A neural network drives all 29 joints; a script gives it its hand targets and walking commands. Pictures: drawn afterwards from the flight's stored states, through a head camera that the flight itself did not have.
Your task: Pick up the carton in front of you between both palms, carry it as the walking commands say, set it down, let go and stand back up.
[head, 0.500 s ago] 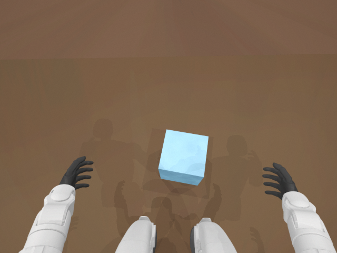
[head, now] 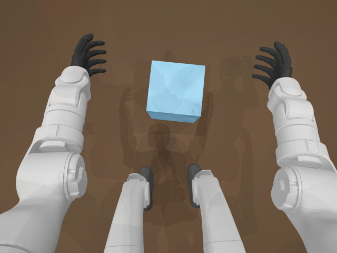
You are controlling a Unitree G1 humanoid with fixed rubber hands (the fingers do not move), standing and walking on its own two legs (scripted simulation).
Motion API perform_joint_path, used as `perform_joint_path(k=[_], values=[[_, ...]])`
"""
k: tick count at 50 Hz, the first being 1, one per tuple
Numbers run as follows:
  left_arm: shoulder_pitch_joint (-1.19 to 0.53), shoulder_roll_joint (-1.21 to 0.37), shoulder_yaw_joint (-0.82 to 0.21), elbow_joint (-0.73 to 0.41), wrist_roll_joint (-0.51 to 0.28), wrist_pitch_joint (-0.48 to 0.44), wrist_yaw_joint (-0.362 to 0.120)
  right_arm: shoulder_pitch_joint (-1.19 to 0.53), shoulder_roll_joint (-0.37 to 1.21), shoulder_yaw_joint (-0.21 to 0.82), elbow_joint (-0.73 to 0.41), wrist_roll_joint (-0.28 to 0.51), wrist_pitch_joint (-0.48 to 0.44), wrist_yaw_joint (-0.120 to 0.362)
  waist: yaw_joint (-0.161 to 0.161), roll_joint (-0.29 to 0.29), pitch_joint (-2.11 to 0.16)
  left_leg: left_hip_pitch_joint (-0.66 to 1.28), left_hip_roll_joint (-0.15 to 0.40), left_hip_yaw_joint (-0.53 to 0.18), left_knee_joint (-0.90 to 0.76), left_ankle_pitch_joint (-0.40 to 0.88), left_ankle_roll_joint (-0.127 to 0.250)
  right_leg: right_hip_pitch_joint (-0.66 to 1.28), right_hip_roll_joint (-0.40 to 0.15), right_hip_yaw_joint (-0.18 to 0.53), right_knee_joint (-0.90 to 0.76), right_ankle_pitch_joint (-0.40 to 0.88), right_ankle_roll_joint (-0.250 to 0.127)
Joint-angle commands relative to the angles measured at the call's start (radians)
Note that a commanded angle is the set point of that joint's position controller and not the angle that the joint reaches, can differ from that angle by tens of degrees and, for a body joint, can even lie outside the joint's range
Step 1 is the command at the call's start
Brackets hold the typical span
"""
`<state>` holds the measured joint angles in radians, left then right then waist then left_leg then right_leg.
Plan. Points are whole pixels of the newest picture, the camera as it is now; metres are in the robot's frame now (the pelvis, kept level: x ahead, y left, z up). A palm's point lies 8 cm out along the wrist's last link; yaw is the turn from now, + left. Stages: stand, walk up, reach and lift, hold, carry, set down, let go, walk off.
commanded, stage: reach and lift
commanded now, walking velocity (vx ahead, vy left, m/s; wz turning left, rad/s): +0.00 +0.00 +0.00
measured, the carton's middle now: (175, 95) +0.54 -0.04 -0.54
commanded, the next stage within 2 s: none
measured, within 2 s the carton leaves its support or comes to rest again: neither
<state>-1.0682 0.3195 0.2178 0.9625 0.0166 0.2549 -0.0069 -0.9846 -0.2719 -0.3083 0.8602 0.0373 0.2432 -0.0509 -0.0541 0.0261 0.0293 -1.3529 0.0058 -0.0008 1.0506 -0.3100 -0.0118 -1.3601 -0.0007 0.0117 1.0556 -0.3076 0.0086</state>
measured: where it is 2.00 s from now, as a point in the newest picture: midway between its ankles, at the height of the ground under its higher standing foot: (171, 194)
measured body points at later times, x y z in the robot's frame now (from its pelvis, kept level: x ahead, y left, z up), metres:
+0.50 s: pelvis +0.02 +0.00 -0.08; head +0.36 +0.01 +0.21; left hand +0.59 +0.14 -0.23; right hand +0.53 -0.24 -0.22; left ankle +0.08 +0.13 -0.63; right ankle +0.08 -0.12 -0.63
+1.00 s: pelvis -0.03 +0.01 -0.27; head +0.35 +0.00 -0.04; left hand +0.58 +0.15 -0.44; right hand +0.53 -0.22 -0.44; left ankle +0.08 +0.13 -0.63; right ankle +0.08 -0.12 -0.63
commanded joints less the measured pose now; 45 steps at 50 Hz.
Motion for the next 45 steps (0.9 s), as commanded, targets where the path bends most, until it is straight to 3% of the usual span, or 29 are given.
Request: perform_joint_path(k=[1,6,8,9,10,11,12,13,14,16,17,18,19,20,25,26,27,28,29,31,32,33,34,35,37,39,40,43,45], values=[[-0.535,0.193,0.018,-0.016,0.002,-0.021,-0.01,-0.449,-0.092,-0.041,-0.12,-0.016,-0.013,-0.03,-0.029,0.007,-0.906,0.391,-0.067,0.031,-0.055,0.034,-0.014,0.319,0.052,-0.064,-0.098,0.057,0.05],[-0.527,0.163,0.08,0.08,0.043,-0.028,-0.032,-0.455,-0.012,-0.084,-0.014,-0.045,0.001,-0.043,-0.021,-0.013,-0.946,0.255,-0.084,0.059,-0.019,0.083,-0.005,0.384,0.053,-0.065,-0.044,0.163,0.071],[-0.581,0.142,0.026,-0.046,0.013,-0.05,-0.037,-0.503,-0.075,-0.139,-0.129,-0.083,-0.032,-0.034,-0.093,0.017,-1.188,0.285,-0.1,0.044,0.001,0.185,-0.025,0.506,0.057,-0.076,-0.001,0.322,0.059],[-0.556,0.147,0.069,0.038,0.044,-0.048,-0.035,-0.468,-0.04,-0.139,-0.1,-0.109,-0.041,-0.037,-0.101,-0.004,-1.154,0.307,-0.094,0.045,0.015,0.252,-0.006,0.424,0.07,-0.082,-0.012,0.372,0.067],[-0.52,0.138,0.084,0.012,0.075,-0.062,-0.032,-0.418,0.001,-0.151,-0.064,-0.11,-0.038,-0.034,-0.056,0.104,-1.128,0.307,-0.096,0.041,0.023,0.294,-0.02,0.428,0.068,-0.056,0.015,0.414,0.057],[-0.566,0.136,0.136,0.028,0.109,-0.078,-0.022,-0.485,-0.028,-0.159,-0.129,-0.104,-0.067,-0.029,-0.077,0.037,-1.079,0.275,-0.079,0.021,0.067,0.291,-0.015,0.298,0.075,-0.067,0.024,0.386,0.06],[-0.553,0.116,0.096,-0.076,0.088,-0.085,-0.014,-0.401,-0.018,-0.163,-0.086,-0.108,-0.076,-0.018,-0.046,0.111,-1.137,0.329,-0.093,0.026,0.063,0.415,-0.019,0.276,0.079,-0.058,0.027,0.445,0.052],[-0.503,0.047,0.063,-0.021,0.069,-0.09,-0.007,-0.424,0.001,-0.144,-0.137,-0.106,-0.1,0.0,-0.119,0.031,-1.184,0.287,-0.088,-0.001,0.059,0.441,-0.03,0.325,0.075,-0.102,0.084,0.526,0.05],[-0.506,0.085,0.097,-0.052,0.091,-0.102,0.008,-0.396,-0.018,-0.207,-0.141,-0.167,-0.114,-0.003,-0.103,0.054,-1.167,0.215,-0.087,0.002,0.09,0.512,-0.037,0.277,0.071,-0.075,0.111,0.578,0.047],[-0.547,0.038,0.067,-0.062,0.121,-0.106,0.018,-0.374,-0.019,-0.223,-0.021,-0.145,-0.122,0.009,-0.079,0.172,-1.04,0.344,-0.078,-0.043,0.163,0.541,-0.022,-0.024,0.062,-0.062,0.1,0.422,0.052],[-0.503,0.021,0.138,-0.032,0.145,-0.114,0.015,-0.392,-0.012,-0.194,-0.086,-0.135,-0.133,0.014,-0.038,0.134,-1.003,0.33,-0.093,-0.01,0.203,0.452,-0.028,-0.057,0.069,-0.088,0.126,0.366,0.05],[-0.531,0.016,0.079,-0.047,0.115,-0.109,0.016,-0.413,-0.044,-0.234,-0.067,-0.15,-0.135,0.02,-0.122,0.159,-1.03,0.196,-0.068,-0.028,0.209,0.427,-0.045,-0.039,0.063,-0.074,0.159,0.444,0.043],[-0.521,0.049,0.114,-0.095,0.131,-0.117,0.031,-0.365,-0.034,-0.241,-0.117,-0.128,-0.139,0.018,-0.082,0.165,-1.138,0.276,-0.08,-0.01,0.26,0.492,-0.039,-0.002,0.058,-0.066,0.174,0.472,0.043],[-0.465,0.049,0.097,-0.061,0.133,-0.125,0.042,-0.358,0.016,-0.182,-0.109,-0.109,-0.138,0.014,-0.034,0.073,-1.152,0.239,-0.086,-0.027,0.281,0.52,-0.012,-0.032,0.073,-0.069,0.224,0.465,0.055],[-0.391,0.046,0.06,0.051,0.069,-0.15,0.049,-0.335,-0.047,-0.075,-0.103,-0.045,-0.171,-0.009,-0.066,0.041,-1.104,-0.007,-0.084,0.022,0.447,0.355,-0.018,-0.09,0.066,-0.089,0.381,0.395,0.055],[-0.467,0.076,0.018,-0.022,0.031,-0.165,0.056,-0.366,-0.039,-0.12,-0.091,-0.029,-0.174,-0.018,-0.041,0.097,-1.194,0.018,-0.085,0.005,0.531,0.436,-0.014,-0.115,0.06,-0.076,0.427,0.456,0.051],[-0.46,0.098,-0.008,-0.014,-0.011,-0.156,0.062,-0.333,-0.088,-0.058,0.008,-0.016,-0.165,-0.02,-0.037,0.053,-1.143,-0.021,-0.077,0.022,0.506,0.336,-0.023,-0.121,0.043,-0.09,0.47,0.34,0.049],[-0.473,0.084,-0.029,-0.047,-0.022,-0.153,0.076,-0.328,-0.063,-0.082,-0.05,-0.025,-0.17,-0.017,-0.1,0.092,-1.142,-0.035,-0.086,-0.012,0.512,0.336,-0.026,-0.166,0.062,-0.108,0.517,0.357,0.048],[-0.567,0.097,-0.092,-0.017,-0.039,-0.159,0.079,-0.385,-0.062,-0.051,0.004,0.037,-0.168,-0.009,-0.087,0.114,-1.097,-0.005,-0.069,0.002,0.576,0.294,-0.01,-0.274,0.051,-0.098,0.52,0.275,0.041],[-0.596,0.12,-0.082,-0.123,-0.103,-0.171,0.097,-0.472,-0.145,-0.039,-0.171,0.058,-0.186,-0.034,-0.097,0.084,-1.335,0.095,-0.083,0.007,0.634,0.357,-0.023,-0.254,0.064,-0.124,0.587,0.34,0.063],[-0.604,0.117,-0.114,-0.002,-0.117,-0.158,0.103,-0.469,-0.149,-0.027,-0.039,0.038,-0.171,-0.047,-0.119,0.078,-1.198,0.001,-0.078,-0.003,0.632,0.291,-0.011,-0.284,0.062,-0.119,0.607,0.288,0.06],[-0.654,0.139,-0.137,-0.043,-0.136,-0.157,0.103,-0.486,-0.125,0.041,-0.09,0.104,-0.171,-0.054,-0.047,0.109,-1.228,0.002,-0.084,0.014,0.71,0.281,-0.005,-0.257,0.046,-0.086,0.623,0.222,0.038],[-0.647,0.181,-0.104,-0.045,-0.144,-0.145,0.103,-0.544,-0.172,0.025,-0.067,0.118,-0.162,-0.061,-0.038,0.108,-1.237,0.029,-0.073,0.005,0.705,0.296,-0.002,-0.29,0.044,-0.098,0.656,0.229,0.049],[-0.641,0.213,-0.15,0.006,-0.15,-0.139,0.112,-0.514,-0.162,0.074,-0.017,0.121,-0.144,-0.047,-0.082,0.071,-1.237,-0.054,-0.073,0.017,0.69,0.232,-0.007,-0.154,0.044,-0.098,0.694,0.256,0.046],[-0.739,0.189,-0.179,-0.034,-0.207,-0.118,0.111,-0.665,-0.259,0.022,-0.098,0.112,-0.136,-0.072,-0.093,0.082,-1.247,-0.022,-0.071,0.012,0.75,0.187,-0.014,-0.247,0.036,-0.108,0.694,0.172,0.062],[-0.836,0.238,-0.158,0.003,-0.197,-0.109,0.118,-0.714,-0.269,0.024,-0.017,0.146,-0.12,-0.076,-0.098,0.11,-1.251,-0.058,-0.055,0.043,0.794,0.092,-0.007,-0.222,0.031,-0.107,0.747,0.121,0.057],[-0.819,0.221,-0.195,0.04,-0.221,-0.097,0.113,-0.692,-0.22,0.049,0.039,0.163,-0.104,-0.073,-0.087,0.049,-1.163,-0.074,-0.054,0.012,0.765,0.063,0.014,-0.313,0.018,-0.133,0.761,0.078,0.063],[-0.82,0.199,-0.196,0.165,-0.19,-0.109,0.1,-0.718,-0.189,0.102,0.148,0.187,-0.125,-0.056,-0.07,0.102,-1.003,-0.173,-0.049,0.041,0.85,0.001,-0.019,-0.295,0.019,-0.098,0.806,0.034,0.051],[-0.818,0.209,-0.173,0.228,-0.188,-0.115,0.085,-0.743,-0.216,0.078,0.183,0.15,-0.135,-0.064,-0.094,0.01,-0.944,-0.236,-0.044,-0.012,0.853,-0.017,0.016,-0.294,0.005,-0.115,0.848,0.019,0.05]])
